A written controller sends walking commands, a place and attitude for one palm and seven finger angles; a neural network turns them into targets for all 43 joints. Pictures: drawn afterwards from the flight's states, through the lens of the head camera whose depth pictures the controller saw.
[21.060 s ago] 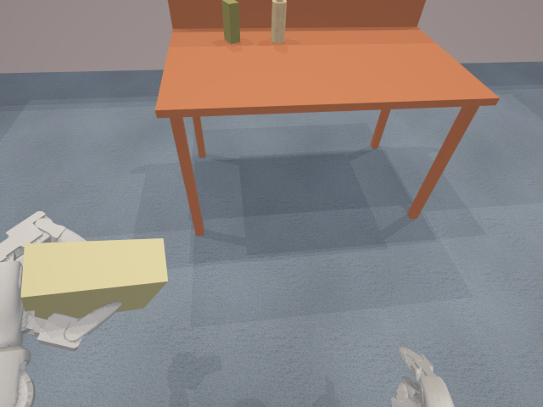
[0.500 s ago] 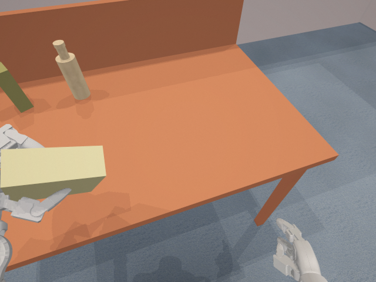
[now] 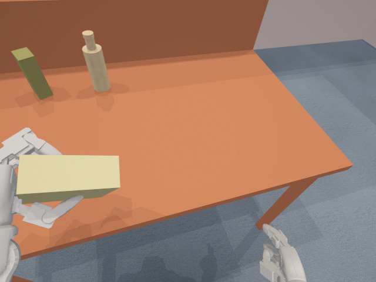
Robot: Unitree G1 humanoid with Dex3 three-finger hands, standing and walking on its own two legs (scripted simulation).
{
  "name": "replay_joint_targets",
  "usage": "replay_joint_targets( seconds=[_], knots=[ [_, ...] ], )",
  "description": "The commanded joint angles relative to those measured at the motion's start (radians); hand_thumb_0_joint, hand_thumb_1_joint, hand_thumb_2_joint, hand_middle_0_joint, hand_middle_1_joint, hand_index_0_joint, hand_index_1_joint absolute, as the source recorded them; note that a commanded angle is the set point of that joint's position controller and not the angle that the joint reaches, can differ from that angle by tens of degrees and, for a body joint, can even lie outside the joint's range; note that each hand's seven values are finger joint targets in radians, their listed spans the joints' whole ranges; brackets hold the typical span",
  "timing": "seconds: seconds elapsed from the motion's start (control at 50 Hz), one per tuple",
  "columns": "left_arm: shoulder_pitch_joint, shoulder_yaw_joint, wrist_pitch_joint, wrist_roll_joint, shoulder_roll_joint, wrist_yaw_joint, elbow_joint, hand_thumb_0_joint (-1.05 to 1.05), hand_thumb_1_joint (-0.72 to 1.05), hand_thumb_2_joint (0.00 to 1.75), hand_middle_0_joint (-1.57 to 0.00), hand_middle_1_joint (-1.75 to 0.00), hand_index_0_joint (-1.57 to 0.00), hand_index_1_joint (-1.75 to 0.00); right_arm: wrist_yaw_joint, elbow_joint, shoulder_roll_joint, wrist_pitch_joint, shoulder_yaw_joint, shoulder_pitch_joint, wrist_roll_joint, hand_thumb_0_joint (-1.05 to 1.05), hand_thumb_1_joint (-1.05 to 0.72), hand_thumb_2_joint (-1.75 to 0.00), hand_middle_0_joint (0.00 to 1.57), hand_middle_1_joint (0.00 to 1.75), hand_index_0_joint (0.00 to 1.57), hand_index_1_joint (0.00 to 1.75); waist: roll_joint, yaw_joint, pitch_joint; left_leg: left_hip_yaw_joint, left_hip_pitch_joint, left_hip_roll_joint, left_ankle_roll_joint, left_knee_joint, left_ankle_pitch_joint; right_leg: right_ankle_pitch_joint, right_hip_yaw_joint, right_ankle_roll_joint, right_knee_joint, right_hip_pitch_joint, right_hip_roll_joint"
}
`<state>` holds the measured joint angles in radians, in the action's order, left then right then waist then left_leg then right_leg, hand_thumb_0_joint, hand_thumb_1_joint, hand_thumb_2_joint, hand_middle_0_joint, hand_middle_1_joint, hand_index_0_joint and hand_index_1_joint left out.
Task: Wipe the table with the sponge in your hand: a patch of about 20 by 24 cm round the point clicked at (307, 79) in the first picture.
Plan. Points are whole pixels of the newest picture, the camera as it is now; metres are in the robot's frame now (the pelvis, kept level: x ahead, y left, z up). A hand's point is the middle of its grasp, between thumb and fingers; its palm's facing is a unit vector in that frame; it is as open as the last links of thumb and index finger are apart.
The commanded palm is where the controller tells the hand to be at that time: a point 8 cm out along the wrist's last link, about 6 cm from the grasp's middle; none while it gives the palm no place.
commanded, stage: come to a stop and stand still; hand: left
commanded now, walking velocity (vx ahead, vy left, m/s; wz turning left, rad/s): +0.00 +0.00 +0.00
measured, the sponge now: (83, 179) +0.24 +0.21 +0.13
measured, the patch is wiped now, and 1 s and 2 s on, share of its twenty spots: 0.00 0.00 0.00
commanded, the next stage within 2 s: look again from close up in 0.10 s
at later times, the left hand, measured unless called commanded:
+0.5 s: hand (67, 182) +0.22 +0.22 +0.15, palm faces +0.35 -0.85 -0.40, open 9.5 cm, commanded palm +0.16 +0.25 +0.17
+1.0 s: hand (30, 144) +0.24 +0.26 +0.21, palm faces +0.49 -0.75 -0.45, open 9.5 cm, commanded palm +0.16 +0.25 +0.17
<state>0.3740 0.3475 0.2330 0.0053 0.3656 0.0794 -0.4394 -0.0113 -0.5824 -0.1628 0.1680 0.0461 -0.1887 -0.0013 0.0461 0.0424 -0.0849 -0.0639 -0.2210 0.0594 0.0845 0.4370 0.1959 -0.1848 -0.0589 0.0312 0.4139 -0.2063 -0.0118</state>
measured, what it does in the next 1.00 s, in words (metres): stands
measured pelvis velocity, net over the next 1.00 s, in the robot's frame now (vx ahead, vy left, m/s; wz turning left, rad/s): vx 0.00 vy -0.03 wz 0.02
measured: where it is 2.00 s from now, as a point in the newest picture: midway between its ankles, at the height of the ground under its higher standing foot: outside the picture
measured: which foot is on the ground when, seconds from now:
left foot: down 0.00-1.00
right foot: down 0.00-1.00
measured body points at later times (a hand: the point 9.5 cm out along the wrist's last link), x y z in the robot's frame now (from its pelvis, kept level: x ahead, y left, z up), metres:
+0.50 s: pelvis +0.00 -0.03 +0.00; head +0.03 -0.01 +0.45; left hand +0.20 +0.26 +0.18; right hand +0.19 -0.25 -0.07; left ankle +0.03 +0.06 -0.74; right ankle +0.03 -0.15 -0.74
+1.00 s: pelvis +0.00 -0.03 +0.00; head +0.04 +0.00 +0.44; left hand +0.21 +0.30 +0.24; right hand +0.18 -0.25 -0.08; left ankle +0.03 +0.06 -0.74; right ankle +0.03 -0.15 -0.74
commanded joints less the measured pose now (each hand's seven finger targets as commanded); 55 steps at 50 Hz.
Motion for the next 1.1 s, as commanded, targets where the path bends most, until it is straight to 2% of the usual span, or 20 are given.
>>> replay_joint_targets(
  seconds=[0.0,0.12,0.14,0.28,0.32,0.34,0.42,0.44,0.52,0.54,0.8,0.82,0.84,0.86,0.9,0.92,0.96,1.0,1.02,1.08],
  knots=[
    [-0.087,0.118,0.072,0.022,0.175,0.024,-0.270,0.00,0.10,1.30,-1.20,-1.60,-1.20,-1.60,-0.015,0.163,-0.155,0.047,-0.080,0.065,-0.009,0.00,-0.90,-0.90,0.20,0.30,0.20,0.30,-0.153,-0.016,0.197,0.150,0.040,-0.186,-0.107,-0.142,-0.074,0.095,0.024,-0.048,-0.003,0.076,-0.008],
    [-0.038,0.143,0.070,0.025,0.195,0.029,-0.290,0.00,0.10,1.30,-1.20,-1.60,-1.20,-1.60,-0.016,0.164,-0.155,0.042,-0.080,0.081,-0.014,0.00,-0.90,-0.90,0.20,0.30,0.20,0.30,-0.164,-0.016,0.215,0.127,0.075,-0.175,-0.122,-0.119,-0.163,0.124,0.033,-0.048,-0.011,0.075,-0.008],
    [-0.019,0.112,0.068,0.034,0.159,0.024,-0.249,0.00,0.10,1.30,-1.20,-1.60,-1.20,-1.60,-0.017,0.161,-0.159,0.035,-0.076,0.068,-0.008,0.00,-0.90,-0.90,0.20,0.30,0.20,0.30,-0.145,-0.017,0.204,0.131,0.045,-0.170,-0.114,-0.124,-0.129,0.114,0.036,-0.045,-0.027,0.082,-0.008],
    [-0.041,0.100,0.062,0.036,0.158,0.025,-0.232,0.00,0.10,1.30,-1.20,-1.60,-1.20,-1.60,-0.029,0.162,-0.168,0.031,-0.085,0.074,-0.013,0.00,-0.90,-0.90,0.20,0.30,0.20,0.30,-0.112,-0.021,0.191,0.122,0.043,-0.148,-0.089,-0.113,-0.021,0.111,-0.008,-0.049,-0.069,0.057,-0.020],
    [-0.054,0.129,0.057,0.033,0.190,0.032,-0.253,0.00,0.10,1.30,-1.20,-1.60,-1.20,-1.60,-0.033,0.159,-0.166,0.034,-0.084,0.091,-0.017,0.00,-0.90,-0.90,0.20,0.30,0.20,0.30,-0.103,-0.022,0.190,0.120,0.050,-0.141,-0.085,-0.107,-0.018,0.118,-0.023,-0.051,-0.079,0.049,-0.023],
    [-0.035,0.101,0.058,0.038,0.156,0.028,-0.216,0.00,0.10,1.30,-1.20,-1.60,-1.20,-1.60,-0.035,0.156,-0.166,0.030,-0.080,0.084,-0.010,0.00,-0.90,-0.90,0.20,0.30,0.20,0.30,-0.078,-0.019,0.190,0.119,0.038,-0.136,-0.075,-0.105,0.004,0.103,-0.018,-0.048,-0.092,0.051,-0.023],
    [-0.049,0.130,0.054,0.034,0.197,0.035,-0.267,0.00,0.10,1.30,-1.20,-1.60,-1.20,-1.60,-0.038,0.156,-0.169,0.037,-0.086,0.097,-0.016,0.00,-0.90,-0.90,0.20,0.30,0.20,0.30,-0.113,-0.021,0.200,0.113,0.062,-0.130,-0.074,-0.091,-0.033,0.128,-0.044,-0.055,-0.092,0.039,-0.028],
    [-0.034,0.097,0.055,0.040,0.157,0.030,-0.234,0.00,0.10,1.30,-1.20,-1.60,-1.20,-1.60,-0.037,0.156,-0.167,0.033,-0.080,0.088,-0.009,0.00,-0.90,-0.90,0.20,0.30,0.20,0.30,-0.102,-0.020,0.194,0.114,0.049,-0.126,-0.070,-0.094,-0.019,0.111,-0.034,-0.053,-0.100,0.040,-0.027],
    [-0.002,0.144,0.045,0.043,0.204,0.035,-0.257,0.00,0.10,1.30,-1.20,-1.60,-1.20,-1.60,-0.040,0.158,-0.168,0.035,-0.088,0.095,-0.016,0.00,-0.90,-0.90,0.20,0.30,0.20,0.30,-0.092,-0.019,0.215,0.108,0.074,-0.127,-0.067,-0.073,-0.061,0.151,-0.054,-0.054,-0.103,0.040,-0.034],
    [0.014,0.115,0.044,0.050,0.167,0.031,-0.226,0.00,0.10,1.30,-1.20,-1.60,-1.20,-1.60,-0.040,0.157,-0.167,0.028,-0.083,0.086,-0.010,0.00,-0.90,-0.90,0.20,0.30,0.20,0.30,-0.073,-0.018,0.210,0.108,0.060,-0.122,-0.063,-0.073,-0.055,0.145,-0.046,-0.053,-0.112,0.046,-0.035],
    [-0.011,0.108,0.032,0.047,0.176,0.032,-0.260,0.00,0.10,1.30,-1.20,-1.60,-1.20,-1.60,-0.044,0.162,-0.170,0.030,-0.088,0.082,-0.015,0.00,-0.90,-0.90,0.20,0.30,0.20,0.30,-0.097,-0.022,0.214,0.117,0.069,-0.131,-0.063,-0.086,-0.059,0.137,-0.049,-0.051,-0.102,0.039,-0.033],
    [-0.976,0.455,0.212,0.004,1.028,0.043,-0.643,0.00,0.10,1.30,-1.20,-1.60,-1.20,-1.60,-0.113,0.243,-0.265,0.014,0.072,-0.054,-0.099,0.00,-0.90,-0.90,0.20,0.30,0.20,0.30,-0.356,-0.082,0.198,0.157,-0.234,-0.144,0.005,-0.084,0.267,-0.082,0.022,0.040,0.073,0.200,0.028],
    [-0.547,0.386,0.147,-0.017,0.486,0.036,-0.171,0.00,0.10,1.30,-1.20,-1.60,-1.20,-1.60,-0.106,0.171,-0.104,0.061,-0.036,-0.010,-0.055,0.00,-0.90,-0.90,0.20,0.30,0.20,0.30,-0.106,-0.012,0.220,0.203,-0.144,-0.205,-0.016,-0.062,0.265,-0.219,0.046,-0.016,0.056,0.003,-0.046],
    [-0.375,0.270,0.102,0.017,0.379,0.036,-0.028,0.00,0.10,1.30,-1.20,-1.60,-1.20,-1.60,-0.068,0.132,-0.174,0.060,-0.028,0.045,-0.020,0.00,-0.90,-0.90,0.20,0.30,0.20,0.30,-0.042,-0.012,0.174,0.150,-0.035,-0.133,-0.041,-0.050,0.174,-0.209,0.016,-0.053,-0.022,-0.083,-0.029],
    [-0.191,0.227,0.108,0.057,0.363,0.018,-0.089,0.00,0.10,1.30,-1.20,-1.60,-1.20,-1.60,-0.029,0.142,-0.218,0.072,-0.054,0.028,0.009,0.00,-0.90,-0.90,0.20,0.30,0.20,0.30,-0.004,0.000,0.167,0.135,-0.021,-0.099,-0.049,0.011,0.173,-0.167,-0.085,-0.096,-0.094,-0.155,-0.073],
    [-0.123,0.182,0.104,0.076,0.294,0.008,-0.065,0.00,0.10,1.30,-1.20,-1.60,-1.20,-1.60,-0.007,0.129,-0.219,0.075,-0.053,0.056,0.000,0.00,-0.90,-0.90,0.20,0.30,0.20,0.30,-0.059,-0.004,0.198,0.130,0.031,-0.106,-0.050,0.008,0.158,-0.159,-0.092,-0.104,-0.072,-0.167,-0.063],
    [0.024,0.113,0.105,0.090,0.213,0.007,-0.146,0.00,0.10,1.30,-1.20,-1.60,-1.20,-1.60,0.020,0.141,-0.221,0.083,-0.062,-0.008,-0.008,0.00,-0.90,-0.90,0.20,0.30,0.20,0.30,-0.064,0.008,0.194,0.133,0.020,-0.117,-0.049,0.005,0.027,0.010,-0.063,-0.098,-0.042,-0.115,-0.075],
    [0.045,0.105,0.099,0.093,0.199,0.023,-0.172,0.00,0.10,1.30,-1.20,-1.60,-1.20,-1.60,0.035,0.124,-0.219,0.095,-0.070,-0.004,-0.017,0.00,-0.90,-0.90,0.20,0.30,0.20,0.30,-0.057,0.007,0.200,0.132,0.040,-0.124,-0.052,-0.009,-0.066,0.103,-0.043,-0.083,-0.016,-0.087,-0.068],
    [0.016,0.130,0.099,0.095,0.238,0.035,-0.188,0.00,0.10,1.30,-1.20,-1.60,-1.20,-1.60,0.035,0.121,-0.222,0.096,-0.066,0.027,-0.023,0.00,-0.90,-0.90,0.20,0.30,0.20,0.30,-0.084,0.004,0.230,0.139,0.070,-0.132,-0.055,-0.028,-0.104,0.120,-0.025,-0.072,0.019,-0.071,-0.051],
    [-0.054,0.168,0.099,0.077,0.272,0.053,-0.210,0.00,0.10,1.30,-1.20,-1.60,-1.20,-1.60,0.021,0.096,-0.219,0.082,-0.075,0.030,-0.013,0.00,-0.90,-0.90,0.20,0.30,0.20,0.30,-0.028,-0.003,0.238,0.149,0.038,-0.143,-0.076,-0.026,-0.215,0.218,0.000,-0.057,0.036,-0.004,-0.061]
  ],
)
